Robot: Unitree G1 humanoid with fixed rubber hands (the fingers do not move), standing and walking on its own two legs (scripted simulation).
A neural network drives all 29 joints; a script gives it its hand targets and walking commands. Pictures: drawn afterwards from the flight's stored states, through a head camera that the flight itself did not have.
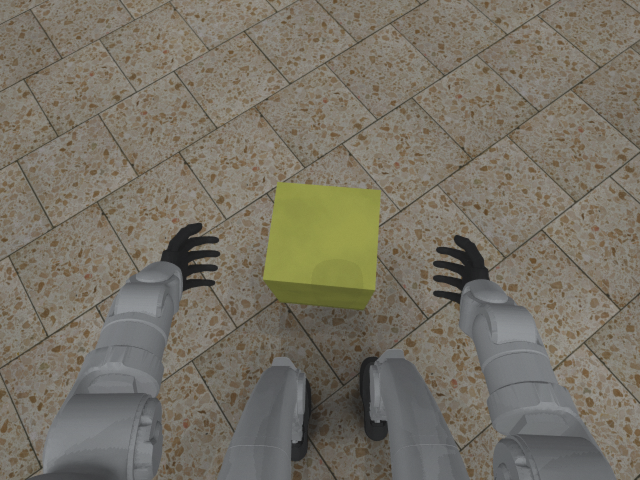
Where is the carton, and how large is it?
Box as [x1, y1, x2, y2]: [263, 182, 380, 309]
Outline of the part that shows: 277,182 263,280 279,301 282,302 363,309 374,290 380,190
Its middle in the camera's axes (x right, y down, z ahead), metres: +0.01 +0.02 +0.99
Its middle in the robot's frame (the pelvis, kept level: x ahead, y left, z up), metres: +0.52 +0.02 -0.54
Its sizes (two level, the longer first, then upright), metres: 0.241 0.234 0.298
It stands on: the floor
